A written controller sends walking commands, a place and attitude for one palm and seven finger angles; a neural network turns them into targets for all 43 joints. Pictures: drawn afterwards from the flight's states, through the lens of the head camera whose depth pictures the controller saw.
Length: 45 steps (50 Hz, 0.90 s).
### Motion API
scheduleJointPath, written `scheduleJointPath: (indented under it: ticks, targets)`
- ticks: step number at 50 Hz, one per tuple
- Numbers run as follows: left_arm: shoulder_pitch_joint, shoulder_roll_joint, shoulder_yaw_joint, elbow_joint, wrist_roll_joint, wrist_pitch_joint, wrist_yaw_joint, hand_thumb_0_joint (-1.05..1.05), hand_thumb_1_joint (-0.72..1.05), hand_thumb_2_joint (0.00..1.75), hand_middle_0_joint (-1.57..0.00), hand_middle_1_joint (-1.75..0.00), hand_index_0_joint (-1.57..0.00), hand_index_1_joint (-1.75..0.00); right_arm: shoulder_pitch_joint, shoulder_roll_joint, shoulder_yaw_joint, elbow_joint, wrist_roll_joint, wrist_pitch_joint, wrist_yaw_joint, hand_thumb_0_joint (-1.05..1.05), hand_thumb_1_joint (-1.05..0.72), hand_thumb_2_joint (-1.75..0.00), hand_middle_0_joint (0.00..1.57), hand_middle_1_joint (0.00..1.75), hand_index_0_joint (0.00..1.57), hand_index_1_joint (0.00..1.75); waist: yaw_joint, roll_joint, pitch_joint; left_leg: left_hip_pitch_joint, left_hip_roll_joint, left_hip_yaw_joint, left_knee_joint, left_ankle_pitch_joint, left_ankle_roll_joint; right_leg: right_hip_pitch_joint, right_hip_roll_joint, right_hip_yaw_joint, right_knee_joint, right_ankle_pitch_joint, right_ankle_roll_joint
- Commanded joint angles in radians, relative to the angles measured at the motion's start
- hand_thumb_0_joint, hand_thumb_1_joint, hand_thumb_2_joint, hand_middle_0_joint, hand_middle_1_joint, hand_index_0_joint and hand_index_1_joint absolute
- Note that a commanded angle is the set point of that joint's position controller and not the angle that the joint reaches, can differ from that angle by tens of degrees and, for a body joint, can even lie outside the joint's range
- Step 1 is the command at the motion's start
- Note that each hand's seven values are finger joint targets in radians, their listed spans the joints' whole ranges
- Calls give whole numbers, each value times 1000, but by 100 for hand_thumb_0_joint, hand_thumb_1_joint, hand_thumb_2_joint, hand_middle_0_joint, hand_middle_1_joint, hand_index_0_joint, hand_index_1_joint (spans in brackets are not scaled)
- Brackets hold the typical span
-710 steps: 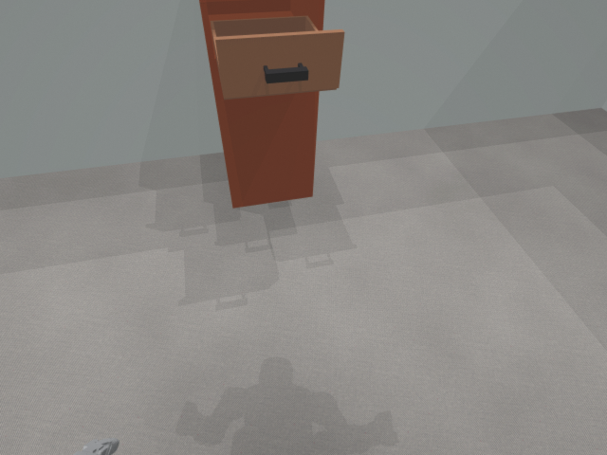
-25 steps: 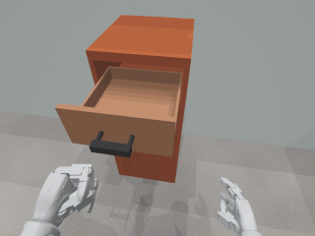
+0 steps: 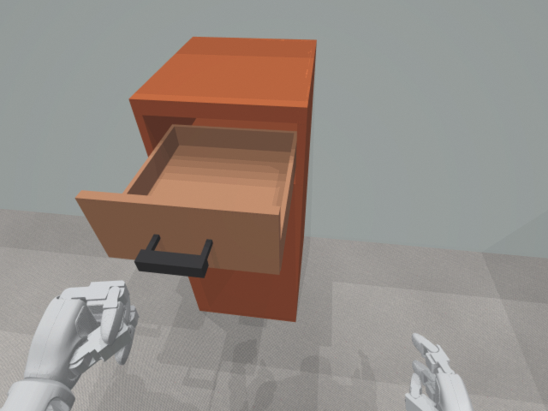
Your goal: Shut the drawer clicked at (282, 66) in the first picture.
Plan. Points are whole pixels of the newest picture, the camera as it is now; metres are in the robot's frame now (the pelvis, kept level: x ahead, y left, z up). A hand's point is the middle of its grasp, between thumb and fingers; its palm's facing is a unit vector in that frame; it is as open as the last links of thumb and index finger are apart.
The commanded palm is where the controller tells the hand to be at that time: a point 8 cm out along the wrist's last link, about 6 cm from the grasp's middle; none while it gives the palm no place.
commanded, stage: bring the fist close to the handle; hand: left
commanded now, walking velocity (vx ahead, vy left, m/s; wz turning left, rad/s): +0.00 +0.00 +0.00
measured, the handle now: (176, 252) +0.36 +0.21 +0.03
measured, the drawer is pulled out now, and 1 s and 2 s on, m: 0.28 0.28 0.27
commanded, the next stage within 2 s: push the drawer shut in 1.44 s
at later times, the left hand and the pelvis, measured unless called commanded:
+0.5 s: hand (155, 324) +0.20 +0.18 +0.08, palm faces +0.01 -1.00 -0.08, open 3.2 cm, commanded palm +0.18 +0.23 +0.09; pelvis +0.01 -0.02 +0.00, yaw +0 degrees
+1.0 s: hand (175, 321) +0.23 +0.17 +0.04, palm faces -0.05 -1.00 -0.04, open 3.2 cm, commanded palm +0.22 +0.23 +0.04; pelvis +0.00 +0.01 -0.02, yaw +0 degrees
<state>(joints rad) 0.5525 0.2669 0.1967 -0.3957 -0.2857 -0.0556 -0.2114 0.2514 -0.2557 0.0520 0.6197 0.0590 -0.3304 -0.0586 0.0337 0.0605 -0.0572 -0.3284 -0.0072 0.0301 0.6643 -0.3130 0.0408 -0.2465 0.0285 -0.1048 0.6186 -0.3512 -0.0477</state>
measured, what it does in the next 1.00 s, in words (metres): stands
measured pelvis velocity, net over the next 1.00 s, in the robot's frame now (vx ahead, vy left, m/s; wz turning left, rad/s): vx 0.00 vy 0.01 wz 0.00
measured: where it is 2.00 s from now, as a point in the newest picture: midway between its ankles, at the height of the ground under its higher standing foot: outside the picture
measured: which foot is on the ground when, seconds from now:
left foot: down 0.00-1.00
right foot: down 0.00-1.00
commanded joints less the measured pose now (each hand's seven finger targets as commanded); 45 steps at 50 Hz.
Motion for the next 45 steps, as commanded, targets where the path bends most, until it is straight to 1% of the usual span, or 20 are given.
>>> scheduleJointPath:
  ticks: [1, 4, 6, 9, 10, 11, 14, 18, 20, 23, 25, 27, 28, 31, 32, 39, 40, 42, 43, 45]
  targets:
    - [-76, 127, 84, -179, -30, -67, -40, 0, 90, 90, -140, -160, -140, -160, -163, -99, -43, -172, 10, -90, -14, 0, -90, -90, 20, 30, 20, 30, 5, -37, -7, 52, 16, -65, -109, 78, -6, -79, -27, 87, -168, 80, 33]
    - [-108, 121, 81, -150, -37, -76, -57, 0, 90, 90, -140, -160, -140, -160, -156, -102, -43, -163, 8, -100, -19, 0, -90, -90, 20, 30, 20, 30, -2, -54, -11, 54, 11, -61, -96, 98, -4, -79, -33, 98, -168, 105, 39]
    - [-112, 111, 85, -101, -39, -83, -57, 0, 90, 90, -140, -160, -140, -160, -154, -102, -44, -145, 3, -97, -20, 0, -90, -90, 20, 30, 20, 30, -4, -58, 26, 35, 10, -60, -90, 90, -6, -96, -34, 108, -180, 91, 41]
    - [-137, 130, 111, -67, -44, -109, -62, 0, 90, 90, -140, -160, -140, -160, -152, -103, -48, -140, 0, -98, -22, 0, -90, -90, 20, 30, 20, 30, -4, -76, -3, 31, 5, -55, -71, 104, -6, -85, -48, 136, -181, 108, 52]
    - [-139, 145, 124, -73, -36, -122, -58, 0, 90, 90, -140, -160, -140, -160, -153, -104, -51, -133, -3, -96, -21, 0, -90, -90, 20, 30, 20, 30, 1, -60, -14, 35, 4, -52, -67, 117, -5, -75, -49, 136, -178, 123, 50]
    - [-135, 127, 107, -70, -33, -129, -62, 0, 90, 90, -140, -160, -140, -160, -145, -102, -50, -138, -5, -93, -18, 0, -90, -90, 20, 30, 20, 30, -4, -39, -30, 40, 3, -48, -66, 129, -5, -71, -52, 136, -168, 153, 52]
    - [-140, 135, 116, -45, -29, -158, -72, 0, 90, 90, -140, -160, -140, -160, -140, -102, -53, -136, -7, -94, -12, 0, -90, -90, 20, 30, 20, 30, -6, -34, -67, 39, 0, -46, -50, 166, -5, -51, -58, 133, -140, 247, 58]
    - [-172, 119, 100, 15, -34, -189, -89, 0, 90, 90, -140, -160, -140, -160, -136, -107, -56, -127, -9, -85, -13, 0, -90, -90, 20, 30, 20, 30, -19, -51, -46, 10, -2, -47, -35, 154, -7, -70, -63, 144, -136, 250, 65]
    - [-186, 137, 116, 53, -32, -199, -91, 0, 90, 90, -140, -160, -140, -160, -137, -113, -57, -120, -11, -79, -14, 0, -90, -90, 20, 30, 20, 30, -20, -69, -42, -13, -3, -50, -26, 149, -6, -74, -68, 157, -136, 246, 70]
    - [-202, 113, 94, 80, -38, -215, -104, 0, 90, 90, -140, -160, -140, -160, -127, -115, -63, -129, -10, -75, -13, 0, -90, -90, 20, 30, 20, 30, -25, -88, -72, -21, -6, -47, -18, 151, -5, -75, -70, 155, -118, 259, 75]
    - [-190, 149, 138, 109, -33, -224, -100, 0, 90, 90, -140, -160, -140, -160, -123, -118, -66, -121, -16, -65, -13, 0, -90, -90, 20, 30, 20, 30, -15, -93, -96, -34, -6, -48, -10, 172, -5, -62, -72, 158, -102, 306, 78]
    - [-187, 134, 130, 108, -32, -240, -103, 0, 90, 90, -140, -160, -140, -160, -114, -113, -70, -129, -15, -58, -8, 0, -90, -90, 20, 30, 20, 30, -14, -56, -132, -24, -7, -41, -9, 197, -6, -56, -71, 143, -77, 342, 72]
    - [-183, 118, 119, 112, -36, -245, -104, 0, 90, 90, -140, -160, -140, -160, -116, -111, -70, -135, -16, -58, -7, 0, -90, -90, 20, 30, 20, 30, -17, -62, -135, -23, -7, -39, -4, 204, -6, -60, -70, 137, -68, 364, 73]
    - [-184, 100, 96, 121, -29, -268, -96, 0, 90, 90, -140, -160, -140, -160, -107, -110, -72, -132, -19, -51, -1, 0, -90, -90, 20, 30, 20, 30, -21, -41, -131, -26, -5, -39, 1, 214, -6, -90, -56, 114, -45, 352, 61]
    - [-182, 91, 87, 121, -31, -273, -96, 0, 90, 90, -140, -160, -140, -160, -104, -110, -73, -138, -20, -50, 1, 0, -90, -90, 20, 30, 20, 30, -26, -60, -137, -25, -3, -42, 5, 220, -4, -99, -53, 105, -35, 361, 60]
    - [-234, 64, 18, 142, -7, -306, -77, 0, 90, 90, -140, -160, -140, -160, -93, -120, -76, -155, -23, -34, 7, 0, -90, -90, 20, 30, 20, 30, -45, -39, -128, -58, 3, -54, 23, 166, -7, -201, -30, 65, 20, 218, 39]
    - [-248, 84, 36, 140, 5, -313, -60, 0, 90, 90, -140, -160, -140, -160, -92, -121, -77, -151, -25, -28, 6, 0, -90, -90, 20, 30, 20, 30, -43, -41, -125, -67, 7, -59, 25, 152, -7, -214, -26, 64, 25, 190, 35]
    - [-250, 46, -8, 141, 11, -322, -49, 0, 90, 90, -140, -160, -140, -160, -88, -117, -74, -166, -25, -22, 11, 0, -90, -90, 20, 30, 20, 30, -46, -29, -133, -68, 9, -64, 29, 131, -10, -243, -24, 53, 45, 156, 31]
    - [-277, 46, -15, 135, 15, -327, -41, 0, 90, 90, -140, -160, -140, -160, -88, -119, -72, -169, -27, -19, 11, 0, -90, -90, 20, 30, 20, 30, -47, -6, -144, -73, 9, -68, 34, 125, -12, -252, -24, 51, 58, 146, 29]
    - [-323, 77, 6, 152, 29, -334, -16, 0, 90, 90, -140, -160, -140, -160, -81, -124, -71, -162, -31, -6, 9, 0, -90, -90, 20, 30, 20, 30, -55, -32, -145, -96, 14, -78, 44, 93, -12, -281, -20, 49, 71, 105, 29]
